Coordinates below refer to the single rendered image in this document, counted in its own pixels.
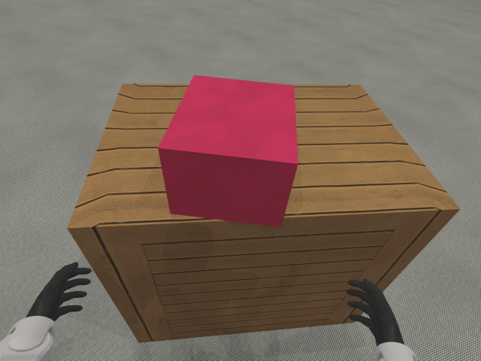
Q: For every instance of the right robot forearm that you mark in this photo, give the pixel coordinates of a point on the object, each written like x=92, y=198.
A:
x=394, y=351

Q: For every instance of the robot left hand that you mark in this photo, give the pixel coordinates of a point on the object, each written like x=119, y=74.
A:
x=52, y=296

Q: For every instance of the carton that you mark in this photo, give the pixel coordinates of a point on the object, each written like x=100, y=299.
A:
x=230, y=151

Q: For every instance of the left robot forearm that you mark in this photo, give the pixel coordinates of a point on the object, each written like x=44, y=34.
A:
x=30, y=339

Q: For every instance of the pedestal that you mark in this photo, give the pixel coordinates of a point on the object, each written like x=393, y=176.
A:
x=363, y=205

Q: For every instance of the robot right hand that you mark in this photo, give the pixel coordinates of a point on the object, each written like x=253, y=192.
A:
x=382, y=322

